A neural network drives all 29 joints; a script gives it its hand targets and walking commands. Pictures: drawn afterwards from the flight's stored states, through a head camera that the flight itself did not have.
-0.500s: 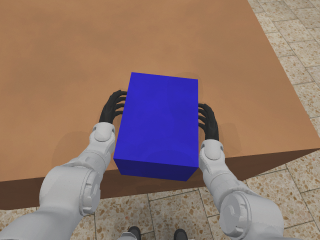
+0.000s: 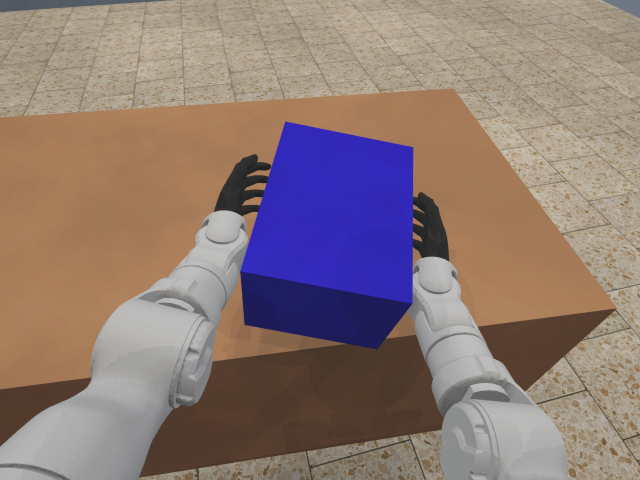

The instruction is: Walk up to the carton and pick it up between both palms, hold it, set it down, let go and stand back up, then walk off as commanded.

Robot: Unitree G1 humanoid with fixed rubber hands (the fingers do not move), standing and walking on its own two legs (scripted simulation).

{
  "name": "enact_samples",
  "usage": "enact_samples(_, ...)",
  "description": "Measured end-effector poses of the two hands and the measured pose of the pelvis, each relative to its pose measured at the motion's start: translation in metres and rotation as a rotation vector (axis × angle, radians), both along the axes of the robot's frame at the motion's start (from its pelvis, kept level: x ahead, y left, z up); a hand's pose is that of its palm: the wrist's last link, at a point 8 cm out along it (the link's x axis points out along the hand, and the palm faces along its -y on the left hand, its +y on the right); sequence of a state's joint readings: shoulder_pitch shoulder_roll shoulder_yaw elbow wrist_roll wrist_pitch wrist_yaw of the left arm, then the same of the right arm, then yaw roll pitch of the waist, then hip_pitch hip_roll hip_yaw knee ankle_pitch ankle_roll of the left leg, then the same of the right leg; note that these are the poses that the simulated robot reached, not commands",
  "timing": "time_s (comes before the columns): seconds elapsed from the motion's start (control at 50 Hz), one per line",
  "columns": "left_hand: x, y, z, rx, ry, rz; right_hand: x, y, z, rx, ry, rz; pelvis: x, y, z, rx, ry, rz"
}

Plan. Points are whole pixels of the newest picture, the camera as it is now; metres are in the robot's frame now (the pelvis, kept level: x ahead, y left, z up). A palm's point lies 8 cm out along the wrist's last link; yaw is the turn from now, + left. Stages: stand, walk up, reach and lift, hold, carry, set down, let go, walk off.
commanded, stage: reach and lift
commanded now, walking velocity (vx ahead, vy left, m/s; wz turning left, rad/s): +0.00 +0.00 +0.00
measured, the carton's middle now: (330, 234) +0.42 +0.01 +0.09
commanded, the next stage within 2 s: none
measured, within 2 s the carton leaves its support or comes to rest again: neither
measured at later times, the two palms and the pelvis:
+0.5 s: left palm (206, 192) +0.41 +0.15 +0.17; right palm (435, 229) +0.38 -0.11 +0.14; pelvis -0.01 +0.00 +0.01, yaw +1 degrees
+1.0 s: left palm (204, 193) +0.39 +0.15 +0.19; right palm (452, 218) +0.37 -0.12 +0.17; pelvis -0.01 +0.00 +0.01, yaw +1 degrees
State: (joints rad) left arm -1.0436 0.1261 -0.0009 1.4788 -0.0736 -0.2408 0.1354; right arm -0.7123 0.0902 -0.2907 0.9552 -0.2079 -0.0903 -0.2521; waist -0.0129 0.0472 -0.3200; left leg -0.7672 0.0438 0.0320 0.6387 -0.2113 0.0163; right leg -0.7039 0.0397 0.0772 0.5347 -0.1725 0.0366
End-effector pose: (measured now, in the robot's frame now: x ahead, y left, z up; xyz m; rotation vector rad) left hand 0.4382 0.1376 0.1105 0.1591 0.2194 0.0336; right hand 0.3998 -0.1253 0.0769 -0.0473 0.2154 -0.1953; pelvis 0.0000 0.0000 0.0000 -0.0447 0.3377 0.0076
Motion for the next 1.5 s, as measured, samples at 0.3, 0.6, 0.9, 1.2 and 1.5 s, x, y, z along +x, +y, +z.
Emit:
enact_samples(0.3, -0.019, 0.012, 0.039, -0.065, 0.063, 0.064, -0.008, 0.01, 0.043, 0.02, 0.064, 0.038, -0.002, 0.0, 0.005, 0.002, -0.144, 0.006)
enact_samples(0.6, -0.036, 0.013, 0.071, -0.047, 0.044, 0.083, -0.017, 0.01, 0.077, 0.047, 0.047, 0.061, -0.008, 0.0, 0.007, 0.003, -0.214, 0.009)
enact_samples(0.9, -0.05, 0.008, 0.077, -0.038, 0.053, 0.096, -0.026, 0.004, 0.09, 0.061, 0.056, 0.072, -0.012, -0.004, 0.008, 0.009, -0.27, 0.011)
enact_samples(1.2, -0.055, 0.009, 0.082, -0.062, 0.05, 0.11, -0.027, 0.004, 0.1, 0.096, 0.049, 0.071, -0.01, -0.005, 0.011, 0.01, -0.304, 0.013)
enact_samples(1.5, -0.053, 0.011, 0.085, -0.089, 0.037, 0.131, -0.019, 0.006, 0.109, 0.119, 0.032, 0.08, -0.005, -0.006, 0.015, 0.012, -0.32, 0.014)
